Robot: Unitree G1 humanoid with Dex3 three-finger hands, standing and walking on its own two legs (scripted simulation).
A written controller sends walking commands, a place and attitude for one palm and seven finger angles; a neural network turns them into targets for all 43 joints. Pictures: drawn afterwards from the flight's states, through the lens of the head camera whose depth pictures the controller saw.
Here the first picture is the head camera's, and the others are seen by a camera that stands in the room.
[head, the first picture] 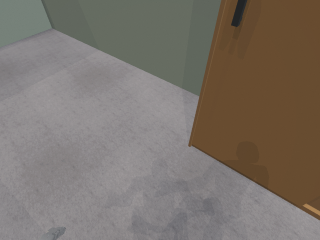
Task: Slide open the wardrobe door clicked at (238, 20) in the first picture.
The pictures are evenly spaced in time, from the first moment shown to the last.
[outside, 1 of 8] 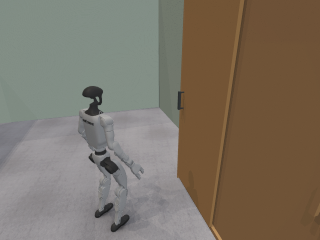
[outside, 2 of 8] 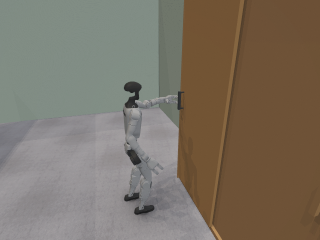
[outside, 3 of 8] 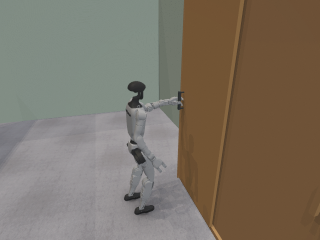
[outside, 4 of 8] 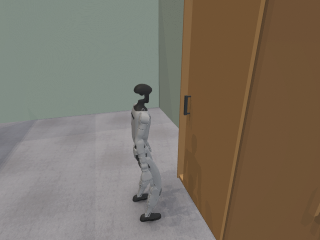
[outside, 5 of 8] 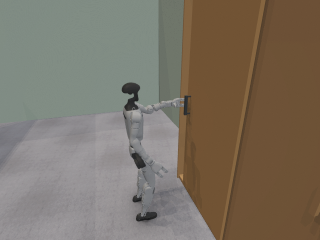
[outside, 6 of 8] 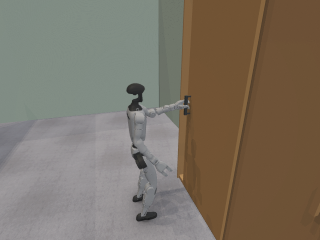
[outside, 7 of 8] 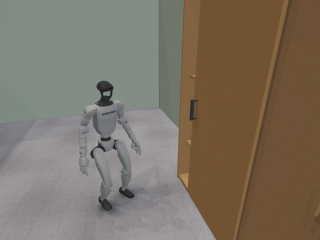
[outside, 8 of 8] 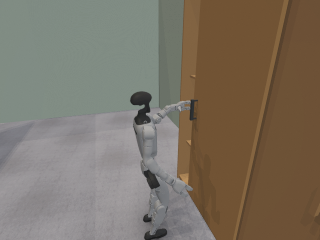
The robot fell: no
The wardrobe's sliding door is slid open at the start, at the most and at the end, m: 0.00 0.29 0.29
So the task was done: no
